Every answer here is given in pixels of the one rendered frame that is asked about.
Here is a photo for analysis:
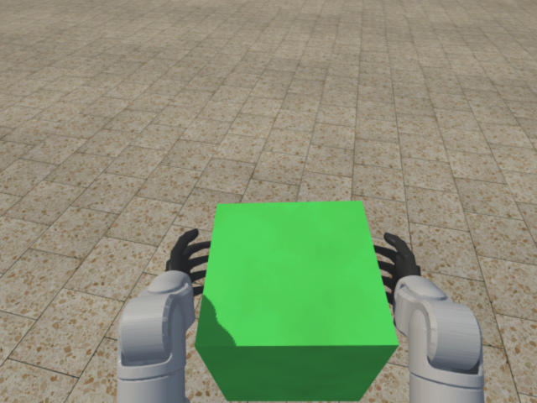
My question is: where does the robot right forearm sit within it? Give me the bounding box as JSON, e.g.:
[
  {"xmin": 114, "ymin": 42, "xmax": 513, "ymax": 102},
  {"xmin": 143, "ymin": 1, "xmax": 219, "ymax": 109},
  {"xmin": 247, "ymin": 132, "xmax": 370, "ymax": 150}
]
[{"xmin": 393, "ymin": 275, "xmax": 484, "ymax": 403}]

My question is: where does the robot right hand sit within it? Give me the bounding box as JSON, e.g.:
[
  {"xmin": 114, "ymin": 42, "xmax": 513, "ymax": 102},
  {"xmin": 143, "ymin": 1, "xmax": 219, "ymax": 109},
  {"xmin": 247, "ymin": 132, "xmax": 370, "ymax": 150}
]
[{"xmin": 373, "ymin": 233, "xmax": 421, "ymax": 305}]

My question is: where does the robot left forearm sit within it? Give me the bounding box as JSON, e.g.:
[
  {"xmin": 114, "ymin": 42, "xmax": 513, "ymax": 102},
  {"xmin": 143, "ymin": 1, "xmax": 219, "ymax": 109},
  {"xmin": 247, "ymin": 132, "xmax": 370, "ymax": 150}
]
[{"xmin": 117, "ymin": 270, "xmax": 196, "ymax": 403}]

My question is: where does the carton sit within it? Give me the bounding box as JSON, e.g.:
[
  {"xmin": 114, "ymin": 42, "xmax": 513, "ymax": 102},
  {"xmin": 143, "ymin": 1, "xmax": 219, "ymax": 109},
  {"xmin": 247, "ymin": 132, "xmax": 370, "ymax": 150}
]
[{"xmin": 195, "ymin": 201, "xmax": 399, "ymax": 401}]

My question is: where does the robot left hand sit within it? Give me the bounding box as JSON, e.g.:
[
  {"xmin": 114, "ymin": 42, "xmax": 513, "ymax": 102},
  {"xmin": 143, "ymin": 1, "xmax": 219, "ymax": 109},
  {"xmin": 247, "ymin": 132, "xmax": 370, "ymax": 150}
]
[{"xmin": 165, "ymin": 229, "xmax": 211, "ymax": 296}]

